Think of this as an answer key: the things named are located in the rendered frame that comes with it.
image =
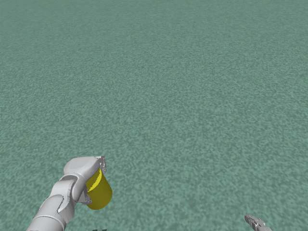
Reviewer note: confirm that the left robot arm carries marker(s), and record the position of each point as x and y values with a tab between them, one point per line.
59	208

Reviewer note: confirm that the can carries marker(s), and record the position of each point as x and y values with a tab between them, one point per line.
99	191

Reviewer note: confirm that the right robot hand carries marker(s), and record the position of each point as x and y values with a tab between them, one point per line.
256	223

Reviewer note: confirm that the left robot hand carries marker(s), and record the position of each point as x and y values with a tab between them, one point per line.
86	166

